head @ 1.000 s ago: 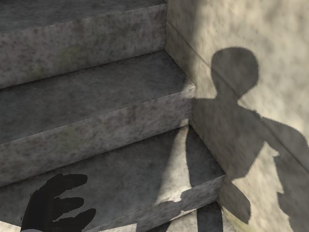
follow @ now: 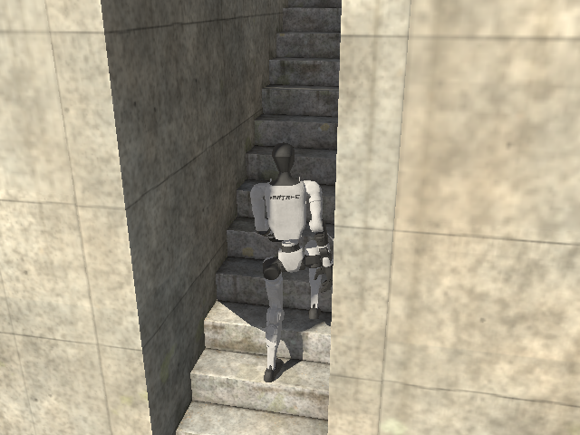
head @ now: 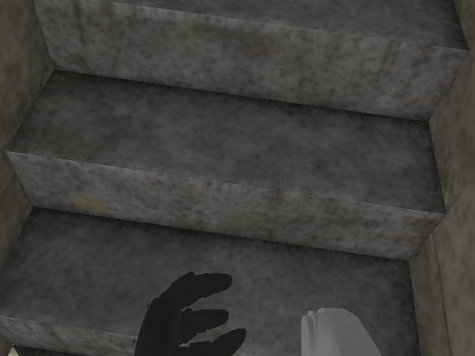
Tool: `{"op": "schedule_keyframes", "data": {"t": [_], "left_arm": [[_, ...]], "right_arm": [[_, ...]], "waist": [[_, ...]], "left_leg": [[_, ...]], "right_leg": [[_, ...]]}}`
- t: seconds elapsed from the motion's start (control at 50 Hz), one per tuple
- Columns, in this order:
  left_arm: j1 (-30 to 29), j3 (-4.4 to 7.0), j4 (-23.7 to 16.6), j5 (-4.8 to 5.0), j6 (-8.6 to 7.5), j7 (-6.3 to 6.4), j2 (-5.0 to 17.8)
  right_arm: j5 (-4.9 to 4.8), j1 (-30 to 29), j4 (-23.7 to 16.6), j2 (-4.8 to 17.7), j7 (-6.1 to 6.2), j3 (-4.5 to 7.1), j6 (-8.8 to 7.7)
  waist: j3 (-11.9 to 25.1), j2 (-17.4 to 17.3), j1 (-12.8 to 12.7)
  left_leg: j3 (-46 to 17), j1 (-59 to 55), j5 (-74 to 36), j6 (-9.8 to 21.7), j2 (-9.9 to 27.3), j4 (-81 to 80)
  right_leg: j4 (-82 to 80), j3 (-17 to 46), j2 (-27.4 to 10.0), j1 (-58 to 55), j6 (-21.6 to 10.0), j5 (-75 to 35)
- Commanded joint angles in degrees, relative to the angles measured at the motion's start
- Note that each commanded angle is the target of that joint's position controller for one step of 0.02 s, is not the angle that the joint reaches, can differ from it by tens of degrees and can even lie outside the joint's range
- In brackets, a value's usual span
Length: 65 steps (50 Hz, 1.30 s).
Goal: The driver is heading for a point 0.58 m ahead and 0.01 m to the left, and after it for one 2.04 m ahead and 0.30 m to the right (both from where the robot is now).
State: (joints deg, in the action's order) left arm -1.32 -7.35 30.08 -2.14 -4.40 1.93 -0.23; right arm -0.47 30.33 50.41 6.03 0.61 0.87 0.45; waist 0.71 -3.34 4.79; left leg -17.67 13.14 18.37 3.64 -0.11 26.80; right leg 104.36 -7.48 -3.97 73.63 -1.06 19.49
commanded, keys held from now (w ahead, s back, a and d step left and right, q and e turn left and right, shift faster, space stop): w+q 0.30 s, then w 0.02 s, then w+e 0.68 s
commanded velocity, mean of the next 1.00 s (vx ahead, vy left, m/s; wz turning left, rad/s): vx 0.50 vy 0.00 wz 0.04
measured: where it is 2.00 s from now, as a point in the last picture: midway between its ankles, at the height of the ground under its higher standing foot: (152, 316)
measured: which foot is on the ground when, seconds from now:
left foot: down 0.00-0.08, up 0.10-0.56, down 0.58-0.92, up 0.94-1.00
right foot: up 0.00-0.04, down 0.06-0.56, up 0.58-0.92, down 0.94-1.00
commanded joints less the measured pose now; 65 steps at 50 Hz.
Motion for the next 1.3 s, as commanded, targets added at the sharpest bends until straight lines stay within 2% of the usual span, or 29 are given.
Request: {"op": "schedule_keyframes", "data": {"t": [0.02,0.06,0.1,0.14,0.16,0.2,0.34,0.44,0.48,0.52,0.54,0.56,0.58,0.6,0.62,0.66,0.72,0.76,0.82,0.86,0.9,0.92,0.94,0.96,0.98,1.04,1.08,1.18,1.3], "left_arm": [[-0.1,5.84,-7.0,1.5,-0.82,1.66,8.1],[25.7,11.11,-0.1,0.93,-1.33,1.18,20.9],[28.0,12.73,5.8,-0.42,0.52,3.57,27.3],[18.7,9.47,10.2,3.97,1.92,3.86,16.2],[18.8,8.48,13.4,4.72,2.68,3.08,12.6],[16.1,8.03,16.4,4.01,2.95,3.3,10.2],[20.0,10.86,13.8,1.27,1.74,2.01,20.6],[32.3,12.05,17.5,2.39,3.4,2.32,22.2],[43.8,11.81,21.9,0.99,4.98,3.81,19.7],[43.5,11.23,21.3,-0.68,5.45,3.51,20.6],[34.4,11.93,17.1,-0.04,3.36,3.08,25.6],[23.6,12.58,12.8,0.62,1.41,2.81,27.9],[15.2,11.34,10.1,0.63,-0.59,1.21,21.6],[20.9,9.95,11.0,-0.47,-3.78,-1.76,12.7],[31.2,11.59,16.8,3.26,-6.23,-3.21,17.7],[16.9,11.34,10.8,6.68,-4.48,-1.31,15.5],[10.4,6.91,3.1,3.8,2.69,0.31,7.5],[-14.5,3.99,-5.1,-1.37,0.04,0.68,7.3],[-8.1,0.78,-11.5,0.86,0.68,-2.69,6.3],[-8.6,0.66,-13.6,-0.13,3.65,-3.96,7.9],[14.1,6.49,-6.5,0.85,8.14,-2.25,16.9],[17.0,8.78,-5.6,-0.08,8.48,-1.0,22.0],[25.0,10.33,-1.0,-0.29,10.33,1.26,24.9],[23.5,9.81,1.3,-1.77,8.88,1.74,23.3],[29.5,10.11,3.3,-3.26,7.1,0.04,22.7],[14.5,9.88,8.4,2.06,6.69,-2.2,17.7],[1.3,9.33,6.2,2.4,5.69,-3.13,15.2],[3.0,9.64,9.4,1.14,4.22,-1.02,17.0],[0.8,12.3,6.4,3.1,6.46,-1.57,20.7]], "right_arm": [[-0.23,-4.2,-5.8,17.3,2.58,5.22,-0.38],[-1.37,-18.1,-9.0,22.1,0.77,6.31,-4.04],[-0.77,-21.2,-13.5,9.3,-1.65,3.62,-4.98],[-0.07,-17.7,-16.3,5.6,-1.64,1.82,-0.9],[1.13,-16.7,-17.6,5.4,-1.94,1.21,0.45],[0.01,-16.3,-18.9,1.1,-1.68,-0.76,2.28],[-1.39,-24.4,-23.0,4.4,-0.16,-1.43,3.65],[-1.02,-42.9,-26.8,3.2,-2.78,-1.73,-0.07],[-0.18,-52.9,-29.2,-0.7,-4.16,-4.2,-5.55],[0.09,-49.2,-30.3,3.1,-4.95,-3.33,-8.04],[-0.59,-36.3,-27.5,7.2,-3.71,-0.92,-7.25],[-0.11,-24.4,-22.3,13.0,-2.05,2.09,-5.08],[1.24,-15.7,-17.7,15.3,-0.67,2.6,-3.42],[6.01,-4.0,-13.4,20.4,1.06,2.17,-2.44],[6.55,5.1,-10.9,23.4,0.44,4.16,-2.28],[2.43,0.4,-4.5,23.1,-0.57,5.84,-1.04],[2.0,-18.5,-4.9,13.2,1.39,2.3,-0.32],[3.51,7.4,5.6,14.3,3.86,4.58,-2.27],[2.43,-5.7,1.3,16.8,6.29,5.41,-1.85],[0.26,-18.7,-2.9,22.1,7.22,5.71,-0.39],[0.51,-16.2,-1.6,32.7,3.58,8.1,-5.43],[-0.54,-16.4,-4.1,31.6,2.03,8.14,-8.15],[-0.82,-19.2,-4.6,28.5,0.52,7.53,-9.32],[1.78,-19.6,-2.1,21.6,0.06,6.18,-9.83],[1.39,-16.7,-2.0,18.4,-0.37,5.09,-10.06],[0.87,-24.5,-9.2,4.9,1.35,-0.06,-5.32],[-0.89,-15.7,-11.1,6.7,3.67,-0.54,-2.33],[0.34,-16.5,-15.7,6.8,4.91,0.19,0.02],[3.33,-9.0,-13.7,8.1,4.48,1.59,-1.88]], "waist": [[13.6,-14.6,-10.4],[25.2,-9.2,-23.4],[26.2,38.9,-17.6],[1.0,20.3,-9.9],[-4.5,10.7,-5.7],[-8.6,8.2,-1.6],[-6.3,3.0,-4.0],[-5.9,9.9,-13.2],[-9.0,13.3,-18.3],[1.4,14.6,-14.1],[8.0,17.1,-5.9],[10.8,18.9,0.9],[11.0,5.9,4.0],[20.4,-15.4,1.6],[36.7,-12.4,5.8],[24.7,-15.1,3.4],[3.0,-16.2,-9.7],[7.8,-3.0,7.8],[16.0,-5.4,-1.1],[13.5,0.7,-8.4],[23.5,-17.3,-18.3],[24.9,-9.7,-20.7],[29.0,7.8,-24.3],[29.8,19.3,-19.6],[35.6,20.8,-20.1],[1.2,9.6,-8.7],[-10.3,10.4,0.1],[-10.9,14.5,0.0],[7.6,12.4,5.6]], "left_leg": [[-4.0,7.3,-59.2,9.2,7.7,-9.1],[0.6,6.5,-93.8,6.3,5.7,20.6],[1.9,38.6,-17.4,-3.0,-10.0,78.5],[7.3,50.4,-12.4,-2.7,-4.6,104.6],[8.2,50.3,-11.8,-0.6,-2.4,98.8],[7.9,51.6,-7.9,-0.4,0.4,105.0],[15.2,55.4,-15.2,-6.3,6.9,79.3],[24.8,50.0,-7.9,-4.4,10.5,53.9],[29.6,57.7,5.2,-6.2,9.4,41.8],[31.0,23.8,7.3,-6.1,1.0,17.0],[23.8,0.4,-11.2,-4.6,2.3,0.6],[16.5,-11.8,-32.9,-3.6,5.6,-12.1],[9.7,-29.8,-71.9,-1.2,15.5,-9.7],[7.5,-51.2,-139.2,1.2,26.7,17.7],[3.4,-50.4,-137.0,15.7,37.5,14.8],[6.1,-49.4,-83.4,12.7,28.9,7.3],[16.1,-22.6,-66.9,4.4,26.9,-3.9],[8.8,-51.7,-93.0,4.2,24.2,1.2],[11.1,-44.2,-80.8,3.6,26.4,-4.1],[15.6,-9.9,-104.7,2.4,24.9,-14.4],[17.7,-10.4,-151.8,3.2,25.4,0.3],[15.6,4.1,-144.0,0.6,20.8,19.9],[17.0,21.1,-41.9,-5.5,11.0,47.8],[10.2,37.5,4.4,-5.9,3.5,86.0],[1.1,48.5,11.6,-3.7,-2.4,106.3],[14.8,61.2,13.8,-5.3,0.5,112.7],[16.1,49.3,13.5,-6.6,-0.2,111.9],[20.0,48.2,-3.1,-7.3,-2.4,109.7],[21.0,8.9,-4.1,-2.0,3.0,57.8]], "right_leg": [[-28.6,-4.5,6.2,-44.7,-0.9,24.5],[-43.3,15.3,1.3,-67.3,-6.3,26.9],[-88.8,79.8,-23.3,-80.4,-21.0,27.5],[-83.5,59.9,-21.5,-55.7,-17.8,40.5],[-78.6,45.5,-18.8,-49.0,-12.5,34.8],[-78.4,30.8,-17.5,-43.3,-7.7,20.8],[-87.8,7.1,-14.7,-54.6,-7.6,4.2],[-99.0,6.1,-15.4,-74.1,-10.7,-3.7],[-93.9,5.4,-11.3,-89.9,-9.2,-28.5],[-76.6,4.7,-7.3,-83.8,-6.0,-75.5],[-71.2,9.3,-8.2,-72.8,-4.2,-80.5],[-64.8,11.1,-8.5,-69.1,-1.8,-69.0],[-43.3,8.6,-0.7,-47.7,3.1,-15.7],[-3.7,14.7,6.7,-22.4,5.6,16.8],[19.8,24.1,9.4,-19.0,6.8,15.6],[27.7,16.2,6.7,0.6,6.3,12.8],[41.1,16.0,4.3,6.4,4.5,19.0],[36.2,8.0,2.9,21.3,3.3,18.0],[-6.3,14.0,-6.0,7.3,1.7,15.1],[-33.5,4.8,2.3,-33.3,1.5,29.2],[-31.3,4.2,11.6,-57.9,-0.5,16.1],[-43.7,15.2,9.2,-72.6,-7.0,9.4],[-63.0,33.8,0.4,-86.6,-17.4,-16.0],[-64.2,42.7,-7.2,-92.3,-24.3,-39.7],[-65.0,45.7,-15.1,-97.4,-26.2,-49.5],[-73.2,28.3,-5.9,-72.3,-11.8,-28.7],[-80.2,17.8,-2.5,-43.7,-8.8,-26.6],[-88.0,15.5,-3.8,-38.2,-11.9,-12.4],[-77.2,16.8,-3.1,-42.1,-7.1,-33.1]]}}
